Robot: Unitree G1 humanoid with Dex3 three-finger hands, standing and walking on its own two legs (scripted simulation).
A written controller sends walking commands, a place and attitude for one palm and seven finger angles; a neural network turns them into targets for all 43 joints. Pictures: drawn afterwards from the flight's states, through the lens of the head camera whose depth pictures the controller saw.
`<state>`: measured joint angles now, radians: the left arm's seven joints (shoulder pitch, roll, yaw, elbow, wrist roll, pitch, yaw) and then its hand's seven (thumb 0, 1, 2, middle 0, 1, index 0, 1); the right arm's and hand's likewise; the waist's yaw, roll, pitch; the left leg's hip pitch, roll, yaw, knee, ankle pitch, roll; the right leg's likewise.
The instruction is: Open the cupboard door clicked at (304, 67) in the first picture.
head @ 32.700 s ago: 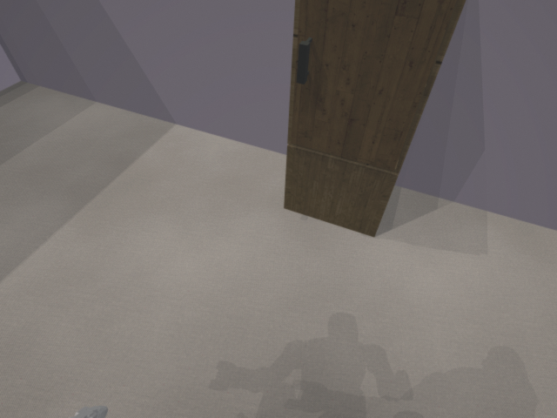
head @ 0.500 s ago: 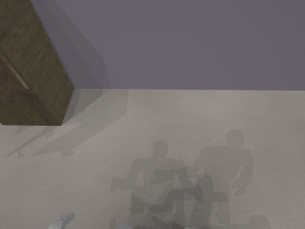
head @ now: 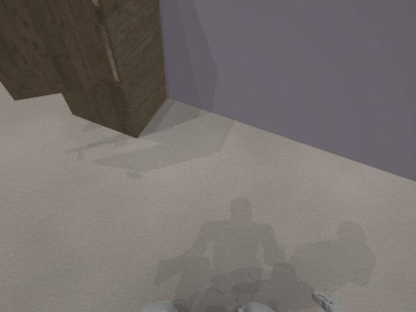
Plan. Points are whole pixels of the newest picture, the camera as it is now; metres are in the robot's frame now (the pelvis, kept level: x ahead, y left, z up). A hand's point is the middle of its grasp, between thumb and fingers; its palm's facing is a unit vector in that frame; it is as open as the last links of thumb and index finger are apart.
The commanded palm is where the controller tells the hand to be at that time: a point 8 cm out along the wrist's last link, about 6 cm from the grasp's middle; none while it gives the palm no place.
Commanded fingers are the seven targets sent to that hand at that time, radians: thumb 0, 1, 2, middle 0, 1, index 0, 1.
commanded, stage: turn to face it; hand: left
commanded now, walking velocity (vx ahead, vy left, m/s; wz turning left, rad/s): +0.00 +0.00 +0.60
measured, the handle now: out of the picture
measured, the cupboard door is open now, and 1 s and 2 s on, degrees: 42 42 42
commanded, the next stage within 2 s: take the last steps up to it in 0.54 s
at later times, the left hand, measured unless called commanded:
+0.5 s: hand out of the picture +0.06 +0.15 -0.14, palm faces +0.25 -0.93 -0.25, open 7.4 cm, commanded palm none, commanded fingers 0.00 0.90 0.90 -0.20 -0.30 -0.20 -0.30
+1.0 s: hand out of the picture +0.03 +0.20 -0.14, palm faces +0.43 -0.88 -0.21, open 7.4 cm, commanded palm none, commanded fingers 0.00 0.90 0.90 -0.20 -0.30 -0.20 -0.30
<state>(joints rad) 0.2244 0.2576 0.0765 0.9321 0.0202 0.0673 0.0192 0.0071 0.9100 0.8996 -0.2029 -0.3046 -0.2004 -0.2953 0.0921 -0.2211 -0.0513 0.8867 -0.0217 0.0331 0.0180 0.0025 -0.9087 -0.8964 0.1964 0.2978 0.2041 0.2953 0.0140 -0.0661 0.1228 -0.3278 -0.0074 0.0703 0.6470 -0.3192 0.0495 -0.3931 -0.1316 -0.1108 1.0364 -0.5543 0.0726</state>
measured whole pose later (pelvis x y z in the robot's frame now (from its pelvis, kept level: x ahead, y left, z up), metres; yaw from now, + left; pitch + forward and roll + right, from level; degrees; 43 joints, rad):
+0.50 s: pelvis +0.03 -0.05 +0.02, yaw +15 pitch +0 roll +1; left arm 0.20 0.17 0.03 0.89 0.02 0.01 0.02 0.00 0.91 0.90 -0.20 -0.30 -0.20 -0.30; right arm 0.16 -0.24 -0.07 0.96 -0.02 0.08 0.02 0.00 -0.91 -0.90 0.20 0.30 0.20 0.30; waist -0.03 0.01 0.10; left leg -0.49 -0.01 -0.01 1.11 -0.45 -0.05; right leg -0.20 -0.07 -0.12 0.51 -0.32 -0.01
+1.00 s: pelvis +0.06 -0.01 +0.02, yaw +24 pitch +0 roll +0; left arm 0.19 0.21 0.07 0.98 0.03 0.03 -0.02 0.01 0.91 0.90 -0.20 -0.30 -0.20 -0.29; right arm 0.27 -0.18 -0.03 1.01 -0.03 -0.01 0.00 0.00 -0.92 -0.90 0.20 0.30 0.21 0.30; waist 0.01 0.00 0.05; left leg -0.15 -0.04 0.00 0.40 -0.25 0.05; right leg -0.43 -0.09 -0.07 0.85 -0.38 0.05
